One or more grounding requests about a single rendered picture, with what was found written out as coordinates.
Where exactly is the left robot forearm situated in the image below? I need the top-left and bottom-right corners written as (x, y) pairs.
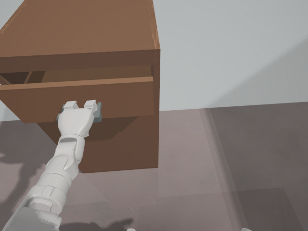
top-left (2, 134), bottom-right (85, 231)

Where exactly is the handle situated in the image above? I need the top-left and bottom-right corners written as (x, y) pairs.
top-left (56, 102), bottom-right (102, 123)

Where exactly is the cabinet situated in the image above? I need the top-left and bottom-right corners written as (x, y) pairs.
top-left (0, 0), bottom-right (160, 173)

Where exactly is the left robot upper arm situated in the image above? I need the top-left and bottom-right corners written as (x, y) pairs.
top-left (8, 207), bottom-right (62, 231)

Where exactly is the robot left hand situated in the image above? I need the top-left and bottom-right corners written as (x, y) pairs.
top-left (58, 100), bottom-right (98, 138)

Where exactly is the drawer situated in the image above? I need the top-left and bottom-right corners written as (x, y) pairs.
top-left (0, 65), bottom-right (154, 124)

